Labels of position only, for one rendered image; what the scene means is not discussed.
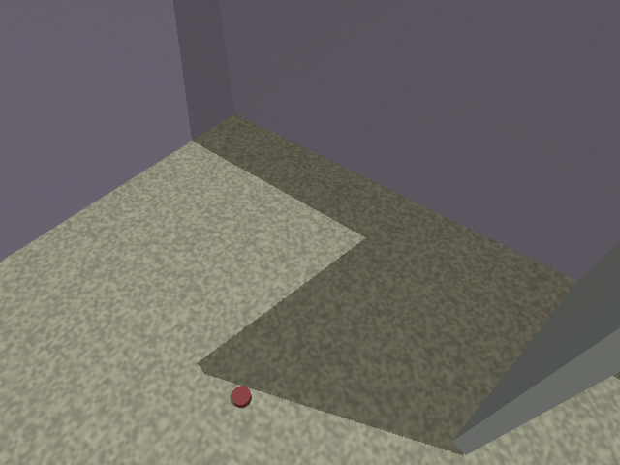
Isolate tin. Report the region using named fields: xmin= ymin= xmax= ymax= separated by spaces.
xmin=232 ymin=386 xmax=252 ymax=408

